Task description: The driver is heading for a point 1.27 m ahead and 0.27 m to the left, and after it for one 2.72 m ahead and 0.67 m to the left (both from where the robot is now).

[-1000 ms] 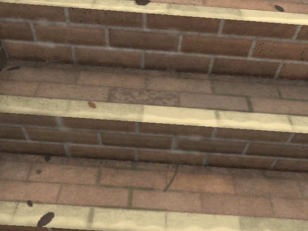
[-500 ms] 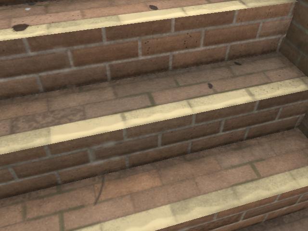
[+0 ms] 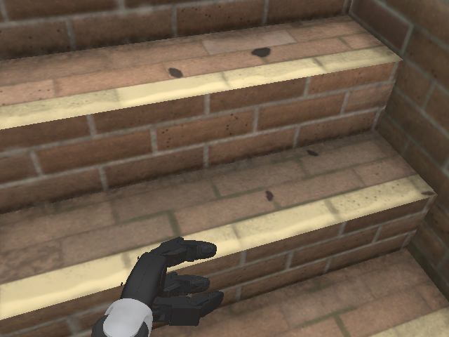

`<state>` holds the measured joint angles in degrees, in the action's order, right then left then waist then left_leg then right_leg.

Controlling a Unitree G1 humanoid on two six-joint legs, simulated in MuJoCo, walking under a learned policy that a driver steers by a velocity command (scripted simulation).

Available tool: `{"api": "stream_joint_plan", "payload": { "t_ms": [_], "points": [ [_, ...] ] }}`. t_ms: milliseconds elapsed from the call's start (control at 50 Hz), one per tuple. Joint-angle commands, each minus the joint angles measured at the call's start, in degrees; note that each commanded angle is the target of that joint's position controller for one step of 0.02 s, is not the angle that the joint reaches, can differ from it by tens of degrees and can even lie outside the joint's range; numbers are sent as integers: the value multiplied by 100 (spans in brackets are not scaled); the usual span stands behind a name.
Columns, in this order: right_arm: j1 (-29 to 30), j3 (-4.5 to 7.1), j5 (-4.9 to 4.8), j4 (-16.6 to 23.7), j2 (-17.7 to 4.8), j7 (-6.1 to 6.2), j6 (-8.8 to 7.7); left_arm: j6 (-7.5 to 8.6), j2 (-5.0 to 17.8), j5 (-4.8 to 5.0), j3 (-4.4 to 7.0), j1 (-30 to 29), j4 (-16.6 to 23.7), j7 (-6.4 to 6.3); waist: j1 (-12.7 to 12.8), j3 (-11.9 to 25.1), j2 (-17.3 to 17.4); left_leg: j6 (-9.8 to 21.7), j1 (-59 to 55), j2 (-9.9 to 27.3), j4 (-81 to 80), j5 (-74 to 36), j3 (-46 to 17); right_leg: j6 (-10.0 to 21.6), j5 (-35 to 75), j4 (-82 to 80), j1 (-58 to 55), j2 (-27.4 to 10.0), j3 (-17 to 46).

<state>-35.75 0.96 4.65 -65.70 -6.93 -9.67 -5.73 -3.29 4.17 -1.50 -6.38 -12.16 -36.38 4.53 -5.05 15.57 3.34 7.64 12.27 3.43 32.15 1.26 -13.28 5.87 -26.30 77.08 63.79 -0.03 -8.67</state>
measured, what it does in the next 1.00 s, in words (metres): climbs, turning left: left foot 0.21 m higher, then right foot 0.20 m higher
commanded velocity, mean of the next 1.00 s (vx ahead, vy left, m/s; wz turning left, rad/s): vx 0.49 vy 0.00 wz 0.41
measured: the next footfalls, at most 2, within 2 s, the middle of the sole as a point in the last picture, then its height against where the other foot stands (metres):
left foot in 0.44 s outside the picture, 0.21 m higher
right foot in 0.88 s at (202, 212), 0.20 m higher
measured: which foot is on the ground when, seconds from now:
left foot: up 0.00-0.42, down 0.44-0.92, up 0.94-1.00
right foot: down 0.00-0.50, up 0.52-0.86, down 0.88-1.00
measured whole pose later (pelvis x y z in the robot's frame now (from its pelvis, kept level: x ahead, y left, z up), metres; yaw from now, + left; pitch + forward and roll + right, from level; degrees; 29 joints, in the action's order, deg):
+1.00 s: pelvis +0.47 +0.04 +0.44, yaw +24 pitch +7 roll -1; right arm -17.5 2.7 3.4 -63.8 -13.5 -8.8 -2.7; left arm -0.3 9.6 -2.7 -2.1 4.4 -47.0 3.1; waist 4.9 12.5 3.3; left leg 11.3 31.1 -6.6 75.6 -8.0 -12.7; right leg 6.1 -29.4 74.8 53.4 5.2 -3.2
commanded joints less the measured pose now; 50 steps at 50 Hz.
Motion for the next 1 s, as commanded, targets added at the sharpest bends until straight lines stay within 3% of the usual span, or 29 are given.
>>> {"api": "stream_joint_plan", "payload": {
  "t_ms": [20, 60, 80, 100, 140, 240, 320, 380, 420, 460, 480, 500, 520, 540, 560, 580, 620, 680, 760, 800, 820, 840, 880, 900, 920, 940, 960, 980, 1000],
  "points": [
    [1255, 438, -376, 1166, -857, 493, -266, 212, 2039, 218, 1155, 2970, -1330, -491, 1354, 742, -889, -85, 3203, -609, 7709, -67, 152, 1319, -2264, -5311, -5414, -1953, 5815],
    [1991, 191, -199, 2077, -62, 888, -186, 523, 998, 63, 934, 1876, -1869, -699, 395, -1271, -306, -8, 4251, -405, 8440, -591, 484, 678, -2596, -4977, -3461, -1790, 4072],
    [1669, -18, -382, 1036, 122, 479, 252, 577, 244, -67, 490, 1377, -1655, -270, 604, -1463, -390, 536, 4986, -279, 9070, -592, -391, 1029, -1446, -5519, -2837, -1917, 3850],
    [1561, 26, -370, 1092, 29, 292, 426, 566, -248, -87, 360, 1184, -1755, -154, 370, -1539, 4, 826, 5091, -288, 9288, -532, -494, 955, -838, -5796, -2724, -1852, 3541],
    [1771, 33, -372, 1226, 32, 208, 462, 718, -188, -137, 368, 1787, -2199, -45, 62, -1283, 277, 1316, 5747, -388, 9186, -764, -257, 797, 1006, -5765, -3272, -1570, 2168],
    [2980, -247, -389, 1746, -48, 169, 535, 804, 190, -518, 309, 2429, -2699, -123, -172, -1050, -400, 1459, 7239, -376, 10971, -8, 543, 415, 582, -6332, -3867, -1339, 676],
    [4544, -301, -518, 2266, -404, 466, 656, 833, 567, -708, 321, 3622, -2809, -33, 498, -635, -694, 1013, 7027, -6, 8473, -387, 1464, 441, 1870, -6791, -4713, -1131, -189],
    [5528, -440, -376, 2784, -422, 475, 1175, 680, 1207, -388, 394, 3809, -3072, 390, 345, -743, -1298, 825, 5298, -135, 5642, 2217, 2347, 1183, 6371, -7597, -4440, -1813, -193],
    [4282, -422, -332, 2486, -236, 202, 1235, 988, 2148, -191, 584, 3607, -3000, 388, -242, -206, -1521, 454, 4564, -538, 5572, 2220, 2434, 1391, 11584, -6546, -5839, -2413, -545],
    [3666, -294, -269, 2350, -600, 318, 1113, 977, 2253, -115, 724, 3644, -2960, 422, -228, 239, -1689, 507, 4078, -1191, 3489, 2212, 2601, 1496, 13196, -5456, -7431, -2246, -544],
    [3230, -204, -386, 2129, -844, 416, 1164, 922, 1882, -535, 644, 4288, -3153, 483, 4, 821, -1480, 646, 2883, -1282, 3353, 1705, 1918, 1469, 13018, -4504, -6909, -2032, -398],
    [2131, -95, -480, 1746, -1009, 557, 1173, 806, 1831, -683, 699, 4070, -3229, 568, -477, 726, -1246, 741, 1649, -1115, 2408, 1681, 847, 1359, 11314, -3506, -5512, -1749, -47],
    [1997, 123, -230, 1521, -1230, 916, 880, 1094, 1672, 324, 883, 3207, -1826, -72, -59, 599, 193, 830, 746, -852, 1885, 4541, -363, 660, 7117, -2046, -4336, -932, -591],
    [2321, 257, -193, 1387, -1442, 1070, 834, 1102, 1442, 158, 838, 2414, -1545, -197, -34, 113, 1004, 1233, 1111, -224, 222, 6255, -2498, 357, 2817, 450, -2829, -22, 84],
    [2776, 259, -220, 1419, -1400, 1073, 733, 1023, 813, -164, 743, 1978, -1058, -266, 157, -398, 616, 1279, 1441, 69, -546, 5670, -3086, 169, 2310, 2823, -1997, 130, 1215],
    [1196, -51, 146, 785, -631, 799, 711, 630, 436, -78, 597, 2375, -1969, 101, -480, -1332, 148, 838, 1561, 18, -441, 4537, -3044, 635, 3561, 4016, -13, 698, 3056],
    [1475, 11, -314, 471, -656, 579, 320, 730, 354, -172, 596, 2264, -1498, 146, 336, -1292, -85, 829, 927, 93, -104, 1765, -2166, 652, 2502, 4585, 1073, 730, 2859],
    [2623, -57, -200, 734, -472, 424, 225, 656, 909, -222, 591, 1836, -1119, -16, 1109, -823, -544, 766, 1444, -100, -532, 288, -494, 613, 2031, 3916, 978, 26, 1388],
    [1319, -95, 133, 385, -339, 564, 238, 645, 503, -57, 252, 1049, -974, -183, 651, -1030, -109, 646, 1181, 140, -993, 1433, -855, 619, 688, 5696, 2022, -3, 1294],
    [1087, -42, 254, 487, -783, 477, 165, 536, 867, 30, 307, -10, -316, -280, 473, -733, -315, 437, 1365, 6, -1261, 627, -393, 556, 1448, 3379, 1133, -296, 903],
    [1906, 95, -39, 771, -1253, 320, 247, 388, 1145, 36, 302, -891, 155, -320, 678, -923, -227, 542, 2807, 147, -2760, 378, 39, 386, -447, 806, -1027, -264, 579],
    [1234, 130, -192, 464, -1490, 266, 275, 167, 801, 21, 185, -1100, 333, -222, 657, -860, 524, 1076, 3481, 618, -3337, -408, -473, -45, -697, 947, -2311, 48, 289],
    [2379, 220, -406, 878, -1900, 64, -65, 149, 1347, 70, 483, 1237, -385, -60, 1628, -489, 631, 1084, 1105, 1326, -2175, -6546, 31, -79, 655, 596, -2231, 518, 301],
    [1562, 328, -812, 686, -1576, 921, -164, 457, 993, 66, 559, 3162, -1071, -537, 1815, -112, 106, 689, 44, 846, -542, -8092, 1170, 332, -1336, -554, -3711, 714, 115],
    [991, 153, 102, 406, -1216, 133, -144, 210, 2015, -78, 708, 3167, -1296, -165, 1470, 1266, -1048, 689, 1075, 415, 1380, -7655, 462, 1211, 1529, -1937, -4403, 134, 2898],
    [1247, 199, 279, 415, -780, -140, 136, 6, 2604, -414, 960, 3968, -1349, -105, 1800, 593, -2220, 415, 3047, -966, 3096, -1884, 434, 1891, -890, -4757, -5062, -717, 5837],
    [1728, 258, 94, 307, -798, -189, 374, 26, 2215, -346, 898, 4618, -1603, -169, 2168, 48, -2339, 491, 3993, -1493, 6471, -1033, -759, 1824, -3895, -5596, -4647, -754, 7312],
    [2041, 248, -262, 487, -651, -28, 360, 205, 2025, -104, 860, 4290, -1805, -154, 1619, -1358, -2151, 656, 5457, -1241, 7090, -1249, -751, 1182, -4211, -5343, -4122, -744, 6748],
    [1870, 143, -252, 351, -615, 173, 325, 252, 1487, -3, 765, 3685, -1904, -150, 1223, -1130, -1400, 653, 5300, -1028, 7511, -1325, -727, 1183, -3186, -5090, -3835, -662, 6226]
  ]
}}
